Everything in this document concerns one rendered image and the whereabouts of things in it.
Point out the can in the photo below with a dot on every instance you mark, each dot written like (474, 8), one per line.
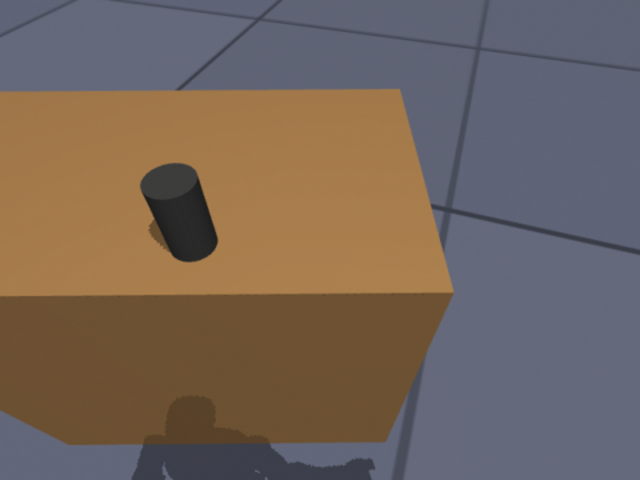
(174, 195)

